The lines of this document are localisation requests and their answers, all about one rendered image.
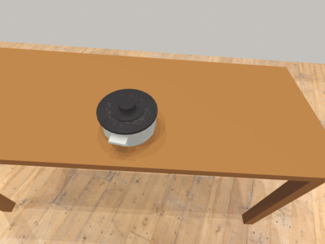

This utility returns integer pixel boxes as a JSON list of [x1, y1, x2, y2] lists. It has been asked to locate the knob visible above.
[[118, 97, 136, 112]]

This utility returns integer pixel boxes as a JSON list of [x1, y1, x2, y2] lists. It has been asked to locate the table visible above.
[[0, 47, 325, 225]]

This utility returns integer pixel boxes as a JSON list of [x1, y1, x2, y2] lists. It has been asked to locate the lid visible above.
[[96, 89, 157, 135]]

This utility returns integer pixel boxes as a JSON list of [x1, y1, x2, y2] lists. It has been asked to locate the pot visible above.
[[103, 119, 156, 147]]

